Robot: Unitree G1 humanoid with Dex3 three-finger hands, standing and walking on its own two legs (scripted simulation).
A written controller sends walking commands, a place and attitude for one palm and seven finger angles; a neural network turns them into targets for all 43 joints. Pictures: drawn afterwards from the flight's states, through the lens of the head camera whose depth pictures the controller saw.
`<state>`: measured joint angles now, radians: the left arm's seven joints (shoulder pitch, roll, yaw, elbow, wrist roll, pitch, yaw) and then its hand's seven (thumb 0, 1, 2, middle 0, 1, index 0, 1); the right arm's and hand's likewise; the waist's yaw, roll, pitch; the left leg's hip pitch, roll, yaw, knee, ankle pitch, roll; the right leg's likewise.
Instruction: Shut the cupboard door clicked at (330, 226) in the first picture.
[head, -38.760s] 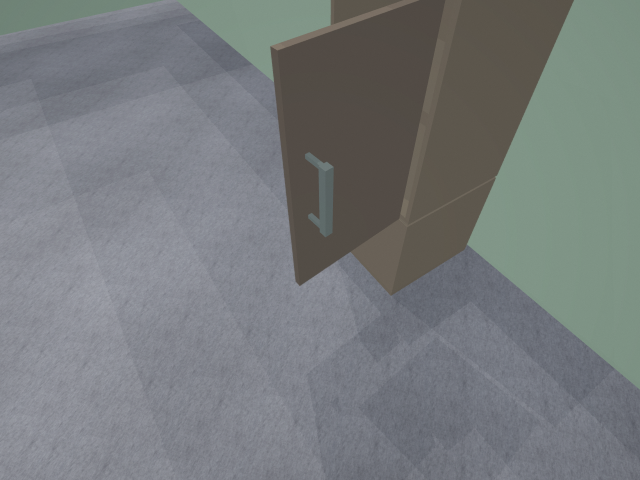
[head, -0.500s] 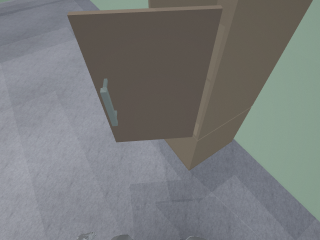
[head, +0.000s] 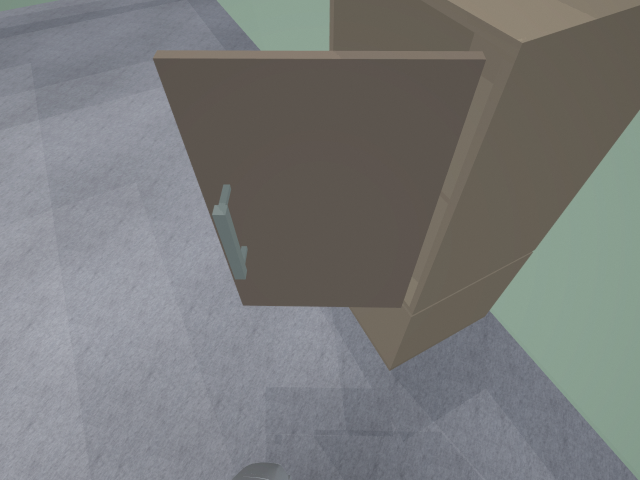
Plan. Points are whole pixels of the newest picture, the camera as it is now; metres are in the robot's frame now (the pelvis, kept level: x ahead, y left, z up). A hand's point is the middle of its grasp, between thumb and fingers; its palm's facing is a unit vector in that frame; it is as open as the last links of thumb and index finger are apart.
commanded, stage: come to a stop and stand still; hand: left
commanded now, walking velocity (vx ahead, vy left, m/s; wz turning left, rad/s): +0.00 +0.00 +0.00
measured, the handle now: (233, 235) +0.46 +0.19 -0.03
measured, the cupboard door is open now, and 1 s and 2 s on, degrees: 61 61 61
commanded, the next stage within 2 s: look again from close up in 0.88 s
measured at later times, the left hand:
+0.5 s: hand out of the picture +0.01 +0.30 -0.15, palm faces -0.01 -0.96 -0.27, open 7.4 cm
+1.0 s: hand out of the picture -0.10 +0.28 -0.17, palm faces +0.03 -0.98 -0.17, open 7.4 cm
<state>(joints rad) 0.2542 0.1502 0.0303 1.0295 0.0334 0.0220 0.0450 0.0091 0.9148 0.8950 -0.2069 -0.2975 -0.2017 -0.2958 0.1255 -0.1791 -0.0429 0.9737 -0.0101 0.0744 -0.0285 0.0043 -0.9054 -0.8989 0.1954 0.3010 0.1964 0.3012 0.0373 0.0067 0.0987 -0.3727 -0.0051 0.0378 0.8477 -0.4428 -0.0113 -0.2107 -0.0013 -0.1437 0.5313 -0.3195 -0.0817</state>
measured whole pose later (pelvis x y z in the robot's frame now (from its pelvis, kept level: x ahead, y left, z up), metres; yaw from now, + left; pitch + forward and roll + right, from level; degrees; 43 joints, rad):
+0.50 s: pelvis -0.06 +0.10 +0.00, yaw -2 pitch -3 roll +0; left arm 0.25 0.20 0.01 0.94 0.03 0.03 0.03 0.01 0.91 0.90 -0.20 -0.30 -0.20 -0.30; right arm 0.28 -0.20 -0.01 0.93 -0.02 0.01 -0.01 0.00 -0.93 -0.90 0.20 0.30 0.20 0.30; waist -0.01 0.04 -0.01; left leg -0.21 -0.08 0.07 0.49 -0.24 0.10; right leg -0.27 -0.06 0.03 0.52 -0.26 0.00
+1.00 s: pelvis -0.06 +0.11 +0.00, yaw +0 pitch -2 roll +0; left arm 0.37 0.15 -0.01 1.09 0.02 0.00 0.03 0.01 0.91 0.90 -0.20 -0.30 -0.20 -0.30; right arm 0.28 -0.17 0.00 1.05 -0.01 -0.01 -0.01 0.01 -0.90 -0.90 0.20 0.30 0.20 0.30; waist 0.01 -0.01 0.02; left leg -0.20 -0.11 0.04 0.42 -0.19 0.11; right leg -0.26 -0.04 0.11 0.46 -0.19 0.01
